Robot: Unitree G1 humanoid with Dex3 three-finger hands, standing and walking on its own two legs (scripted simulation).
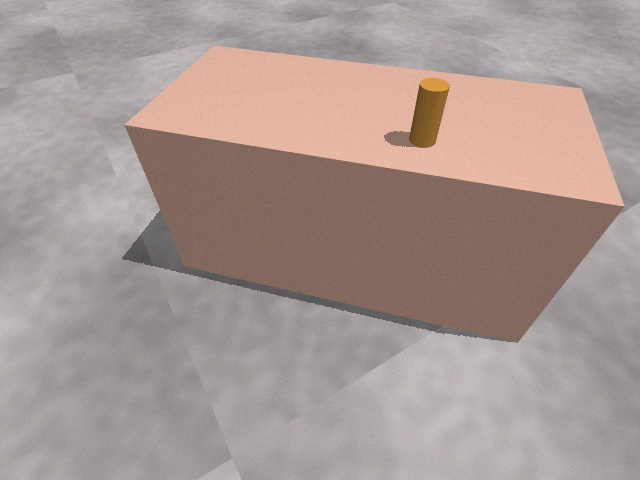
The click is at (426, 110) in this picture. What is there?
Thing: squat round
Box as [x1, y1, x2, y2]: [409, 78, 449, 147]
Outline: 442,79 426,78 420,81 409,137 410,142 414,145 427,147 433,145 435,142 449,87 448,83
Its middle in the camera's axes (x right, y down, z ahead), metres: +0.27 -0.32 +1.00
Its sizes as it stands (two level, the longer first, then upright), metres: 0.071 0.071 0.157
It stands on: a support 0.65 m high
